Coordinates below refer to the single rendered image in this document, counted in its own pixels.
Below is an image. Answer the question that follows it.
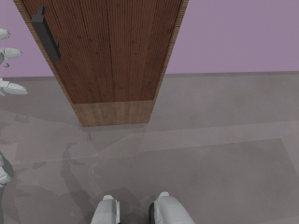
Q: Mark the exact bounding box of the right robot thigh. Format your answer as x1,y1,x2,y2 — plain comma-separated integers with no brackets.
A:
154,196,195,224

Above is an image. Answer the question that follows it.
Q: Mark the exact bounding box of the robot left upper arm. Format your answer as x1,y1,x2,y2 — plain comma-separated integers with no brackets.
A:
0,151,14,224

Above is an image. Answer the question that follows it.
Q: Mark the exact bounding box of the cupboard door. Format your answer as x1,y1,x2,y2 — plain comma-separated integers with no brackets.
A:
19,0,184,105

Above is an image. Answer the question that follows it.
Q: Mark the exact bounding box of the left robot hand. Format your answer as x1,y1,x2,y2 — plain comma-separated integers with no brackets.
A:
0,28,29,96

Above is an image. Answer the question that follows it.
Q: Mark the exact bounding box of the handle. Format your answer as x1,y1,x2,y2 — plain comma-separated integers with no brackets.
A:
31,5,61,62

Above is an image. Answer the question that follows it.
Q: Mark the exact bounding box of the right robot shin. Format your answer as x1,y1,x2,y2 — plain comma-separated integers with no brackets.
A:
154,191,169,224

